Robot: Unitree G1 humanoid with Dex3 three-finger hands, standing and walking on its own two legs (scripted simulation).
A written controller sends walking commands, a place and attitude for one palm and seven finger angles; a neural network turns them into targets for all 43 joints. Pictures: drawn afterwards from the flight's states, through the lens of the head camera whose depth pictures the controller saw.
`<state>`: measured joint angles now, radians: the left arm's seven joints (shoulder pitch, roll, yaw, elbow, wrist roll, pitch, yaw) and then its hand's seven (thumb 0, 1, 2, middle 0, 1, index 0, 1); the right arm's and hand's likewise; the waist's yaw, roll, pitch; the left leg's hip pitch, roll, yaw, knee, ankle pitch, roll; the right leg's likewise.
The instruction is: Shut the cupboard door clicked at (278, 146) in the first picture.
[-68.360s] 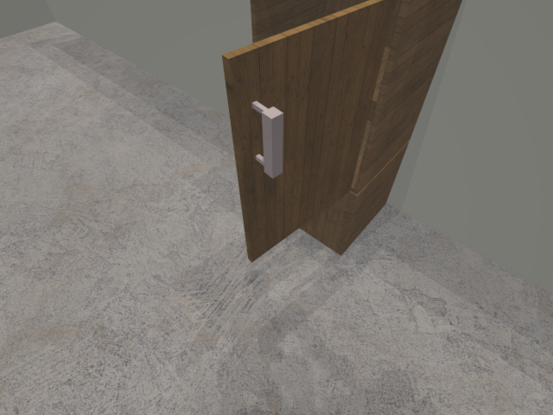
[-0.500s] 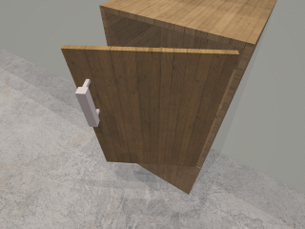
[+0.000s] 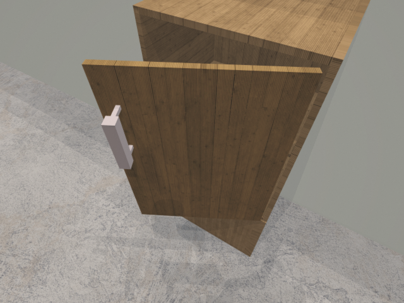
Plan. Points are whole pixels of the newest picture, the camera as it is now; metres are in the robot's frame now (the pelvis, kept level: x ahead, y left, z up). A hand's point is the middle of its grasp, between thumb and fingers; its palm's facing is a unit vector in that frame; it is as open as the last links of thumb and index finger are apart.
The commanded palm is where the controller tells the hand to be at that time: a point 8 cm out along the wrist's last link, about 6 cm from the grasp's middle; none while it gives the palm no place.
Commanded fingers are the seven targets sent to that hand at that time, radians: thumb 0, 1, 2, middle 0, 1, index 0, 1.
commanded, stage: look again from close up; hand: left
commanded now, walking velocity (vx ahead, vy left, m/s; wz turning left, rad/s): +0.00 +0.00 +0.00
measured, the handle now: (121, 137) +0.43 +0.21 +0.08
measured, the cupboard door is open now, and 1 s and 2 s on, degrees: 28 28 28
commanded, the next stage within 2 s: raise the hand and make a fist in 0.18 s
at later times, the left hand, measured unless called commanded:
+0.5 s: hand (111, 261) +0.19 +0.18 +0.00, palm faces +0.20 -0.97 -0.10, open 7.1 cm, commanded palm +0.09 +0.22 -0.05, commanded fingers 0.00 0.90 0.90 -0.40 -0.52 -0.40 -0.52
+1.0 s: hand (117, 280) +0.16 +0.17 +0.00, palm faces -0.15 -0.99 -0.04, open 4.7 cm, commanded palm +0.12 +0.24 +0.00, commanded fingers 0.00 0.90 0.90 -0.86 -1.02 -0.86 -1.02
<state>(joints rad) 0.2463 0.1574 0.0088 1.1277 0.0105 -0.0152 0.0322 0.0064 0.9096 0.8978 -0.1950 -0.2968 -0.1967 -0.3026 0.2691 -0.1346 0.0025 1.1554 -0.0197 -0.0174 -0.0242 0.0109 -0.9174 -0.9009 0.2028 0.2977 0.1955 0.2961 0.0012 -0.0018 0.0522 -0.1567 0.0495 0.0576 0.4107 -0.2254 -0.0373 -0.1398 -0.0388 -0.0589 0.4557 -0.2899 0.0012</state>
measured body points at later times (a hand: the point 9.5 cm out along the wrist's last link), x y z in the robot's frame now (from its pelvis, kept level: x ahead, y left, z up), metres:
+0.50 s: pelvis -0.02 +0.01 -0.02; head -0.03 -0.02 +0.43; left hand +0.18 +0.24 +0.01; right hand +0.10 -0.26 -0.12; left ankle +0.00 +0.14 -0.74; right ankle -0.03 -0.11 -0.74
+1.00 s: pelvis -0.06 +0.01 -0.08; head -0.02 +0.01 +0.37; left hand +0.16 +0.22 +0.00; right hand +0.14 -0.18 -0.16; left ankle +0.00 +0.14 -0.74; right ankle -0.03 -0.11 -0.74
